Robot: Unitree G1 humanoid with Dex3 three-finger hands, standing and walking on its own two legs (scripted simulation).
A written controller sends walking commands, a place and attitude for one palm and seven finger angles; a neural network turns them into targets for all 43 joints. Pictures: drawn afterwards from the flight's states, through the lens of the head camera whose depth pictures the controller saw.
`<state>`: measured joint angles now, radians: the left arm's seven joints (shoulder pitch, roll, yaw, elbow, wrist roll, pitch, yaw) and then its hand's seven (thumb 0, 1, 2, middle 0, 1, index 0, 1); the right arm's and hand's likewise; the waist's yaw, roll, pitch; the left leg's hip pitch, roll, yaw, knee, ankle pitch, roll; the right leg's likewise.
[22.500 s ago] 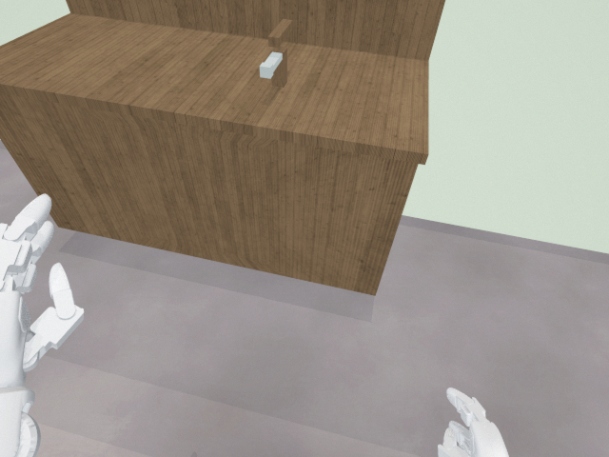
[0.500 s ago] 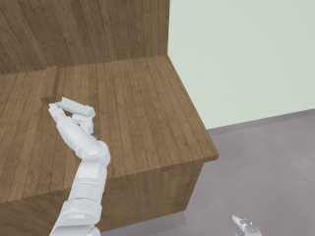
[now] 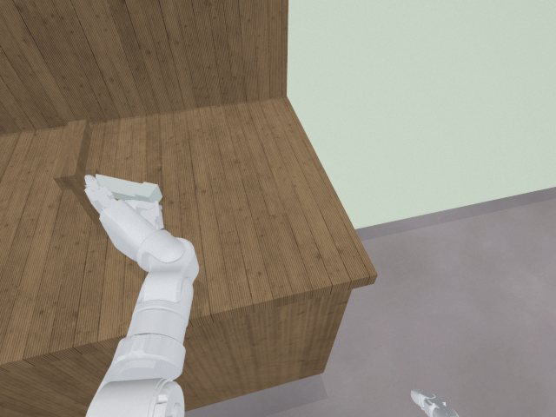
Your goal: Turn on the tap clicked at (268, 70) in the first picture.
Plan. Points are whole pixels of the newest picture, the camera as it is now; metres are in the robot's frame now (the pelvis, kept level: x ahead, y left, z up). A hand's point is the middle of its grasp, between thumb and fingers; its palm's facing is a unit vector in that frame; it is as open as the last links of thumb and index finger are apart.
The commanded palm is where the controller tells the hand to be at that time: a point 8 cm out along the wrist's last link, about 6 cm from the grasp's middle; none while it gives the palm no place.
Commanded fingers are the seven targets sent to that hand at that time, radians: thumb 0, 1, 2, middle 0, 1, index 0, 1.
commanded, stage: push the lever round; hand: left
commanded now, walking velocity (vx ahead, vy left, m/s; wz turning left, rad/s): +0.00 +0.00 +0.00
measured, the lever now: (148, 195) +0.42 +0.23 +0.09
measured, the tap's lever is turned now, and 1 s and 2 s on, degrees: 60 74 75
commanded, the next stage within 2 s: lift the hand up off the lever in 0.64 s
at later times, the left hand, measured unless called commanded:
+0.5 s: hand (163, 202) +0.41 +0.20 +0.09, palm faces +0.83 -0.56 -0.07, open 7.5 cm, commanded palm +0.37 +0.22 +0.09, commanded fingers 0.00 0.90 0.90 -0.15 -0.15 -0.15 -0.15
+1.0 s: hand (171, 195) +0.42 +0.19 +0.09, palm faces +0.85 -0.53 -0.07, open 7.3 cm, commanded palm +0.38 +0.22 +0.10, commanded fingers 0.00 0.90 0.90 -0.15 -0.15 -0.15 -0.15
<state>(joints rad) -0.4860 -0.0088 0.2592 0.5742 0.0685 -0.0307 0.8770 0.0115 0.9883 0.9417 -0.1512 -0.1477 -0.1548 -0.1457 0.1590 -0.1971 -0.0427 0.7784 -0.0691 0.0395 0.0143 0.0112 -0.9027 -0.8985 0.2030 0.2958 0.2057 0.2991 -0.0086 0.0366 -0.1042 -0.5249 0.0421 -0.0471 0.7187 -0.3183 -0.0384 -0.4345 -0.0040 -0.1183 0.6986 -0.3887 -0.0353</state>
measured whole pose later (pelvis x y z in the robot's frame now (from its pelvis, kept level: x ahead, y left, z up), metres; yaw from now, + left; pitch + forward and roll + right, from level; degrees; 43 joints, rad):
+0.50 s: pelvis -0.01 +0.00 +0.00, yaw +0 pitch +8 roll -1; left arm -0.58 0.01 0.33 0.71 0.10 -0.08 0.91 0.01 0.97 0.94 -0.12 -0.14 -0.16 -0.15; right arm 0.18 -0.19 -0.04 0.79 -0.07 0.05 0.01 0.01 -0.90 -0.90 0.20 0.30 0.21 0.30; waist -0.04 0.03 -0.11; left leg -0.55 0.05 -0.04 0.72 -0.31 -0.04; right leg -0.46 0.00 -0.11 0.70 -0.38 -0.03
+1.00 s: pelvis -0.01 -0.01 +0.00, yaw -1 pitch +9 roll -1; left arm -0.69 0.04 0.41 0.85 0.12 -0.14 0.96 0.01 1.01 0.95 0.00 -0.09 -0.15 -0.14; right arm 0.21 -0.20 -0.04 0.82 -0.08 0.04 0.00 0.01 -0.90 -0.90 0.20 0.30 0.21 0.30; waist -0.07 0.03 -0.11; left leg -0.58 0.06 -0.04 0.73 -0.30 -0.03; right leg -0.51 0.01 -0.10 0.73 -0.37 -0.04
